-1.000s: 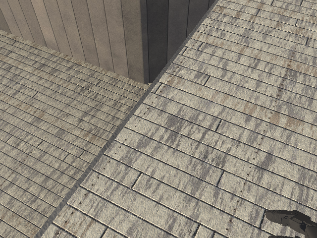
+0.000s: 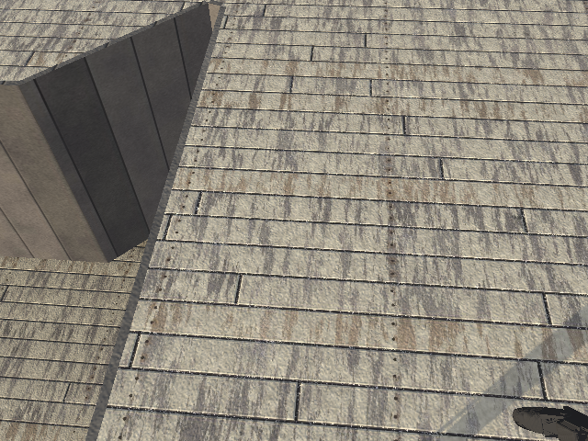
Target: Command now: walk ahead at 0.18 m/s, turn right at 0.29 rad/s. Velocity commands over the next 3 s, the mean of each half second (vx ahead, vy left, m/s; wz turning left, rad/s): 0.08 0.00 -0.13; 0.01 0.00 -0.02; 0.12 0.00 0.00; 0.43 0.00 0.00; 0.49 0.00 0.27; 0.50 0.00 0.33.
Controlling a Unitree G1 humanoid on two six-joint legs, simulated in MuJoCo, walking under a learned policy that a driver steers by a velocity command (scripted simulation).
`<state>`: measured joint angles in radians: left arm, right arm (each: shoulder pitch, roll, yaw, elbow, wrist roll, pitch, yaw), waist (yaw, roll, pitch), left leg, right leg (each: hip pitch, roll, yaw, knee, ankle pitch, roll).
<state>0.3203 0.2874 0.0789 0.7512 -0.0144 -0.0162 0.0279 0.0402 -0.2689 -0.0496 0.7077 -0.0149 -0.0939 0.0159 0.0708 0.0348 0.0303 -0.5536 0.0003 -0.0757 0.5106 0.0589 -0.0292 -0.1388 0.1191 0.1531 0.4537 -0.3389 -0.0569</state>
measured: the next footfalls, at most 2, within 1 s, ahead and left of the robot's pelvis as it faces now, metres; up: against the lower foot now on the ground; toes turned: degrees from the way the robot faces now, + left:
left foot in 0.02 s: +0.20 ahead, +0.12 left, +0.00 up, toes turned -3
right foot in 0.34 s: +0.11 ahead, -0.13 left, +0.00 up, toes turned +0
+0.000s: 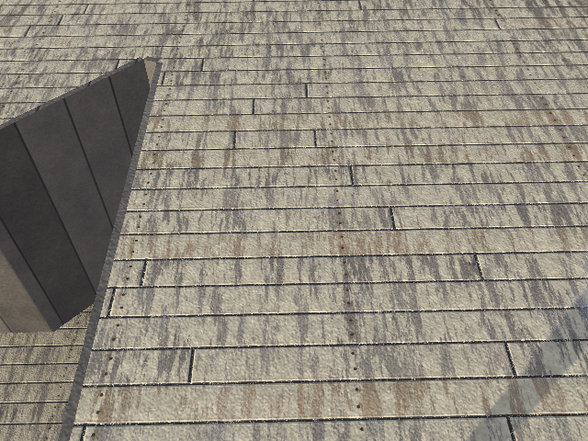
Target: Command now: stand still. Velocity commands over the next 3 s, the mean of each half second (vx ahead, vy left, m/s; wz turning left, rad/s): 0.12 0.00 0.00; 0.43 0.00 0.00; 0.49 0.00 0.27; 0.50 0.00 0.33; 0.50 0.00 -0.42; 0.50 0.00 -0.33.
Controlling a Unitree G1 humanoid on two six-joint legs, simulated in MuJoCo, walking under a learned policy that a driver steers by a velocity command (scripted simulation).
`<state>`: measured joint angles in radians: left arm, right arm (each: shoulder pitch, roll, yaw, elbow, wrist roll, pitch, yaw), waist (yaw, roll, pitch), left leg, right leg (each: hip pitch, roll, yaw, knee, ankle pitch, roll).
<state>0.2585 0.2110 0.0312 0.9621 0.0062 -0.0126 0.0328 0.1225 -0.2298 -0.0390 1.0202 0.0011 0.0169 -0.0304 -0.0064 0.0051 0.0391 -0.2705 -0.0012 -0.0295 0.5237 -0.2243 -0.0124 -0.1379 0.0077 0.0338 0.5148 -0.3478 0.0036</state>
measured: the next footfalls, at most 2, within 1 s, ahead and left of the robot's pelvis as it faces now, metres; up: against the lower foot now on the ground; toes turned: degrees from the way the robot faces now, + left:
right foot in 0.94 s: +0.44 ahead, -0.12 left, +0.00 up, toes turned -2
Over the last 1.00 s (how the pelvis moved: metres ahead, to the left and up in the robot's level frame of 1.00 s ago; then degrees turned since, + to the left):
0.12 -0.01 0.00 -2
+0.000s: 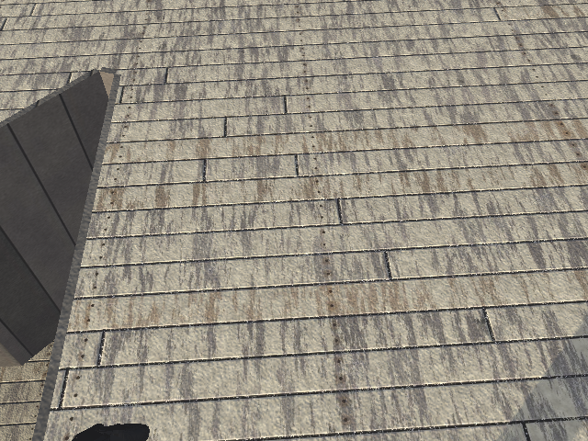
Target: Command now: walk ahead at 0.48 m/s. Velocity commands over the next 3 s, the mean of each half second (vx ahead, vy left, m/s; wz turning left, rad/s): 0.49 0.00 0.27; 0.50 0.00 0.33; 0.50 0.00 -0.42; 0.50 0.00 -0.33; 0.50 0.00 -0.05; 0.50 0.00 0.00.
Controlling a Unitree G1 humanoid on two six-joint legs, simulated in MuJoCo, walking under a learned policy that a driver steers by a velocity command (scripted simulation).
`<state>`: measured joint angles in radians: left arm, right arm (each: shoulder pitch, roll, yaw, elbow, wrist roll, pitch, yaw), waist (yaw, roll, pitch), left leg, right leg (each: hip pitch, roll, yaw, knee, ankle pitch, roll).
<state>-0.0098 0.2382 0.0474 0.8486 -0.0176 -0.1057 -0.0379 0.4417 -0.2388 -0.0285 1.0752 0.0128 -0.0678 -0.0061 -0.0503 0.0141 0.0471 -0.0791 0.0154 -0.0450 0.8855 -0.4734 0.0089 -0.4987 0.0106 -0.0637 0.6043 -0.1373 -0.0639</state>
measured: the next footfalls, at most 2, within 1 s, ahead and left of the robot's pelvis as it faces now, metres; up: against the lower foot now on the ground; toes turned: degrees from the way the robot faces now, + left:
left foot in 0.52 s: +0.45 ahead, +0.14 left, +0.00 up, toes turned +13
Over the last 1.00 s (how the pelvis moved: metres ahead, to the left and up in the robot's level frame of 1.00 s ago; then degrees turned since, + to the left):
0.29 -0.02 -0.02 0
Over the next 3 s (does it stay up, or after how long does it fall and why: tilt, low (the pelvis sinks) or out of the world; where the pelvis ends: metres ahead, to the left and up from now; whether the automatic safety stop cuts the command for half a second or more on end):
stays up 1.63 0.04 0.02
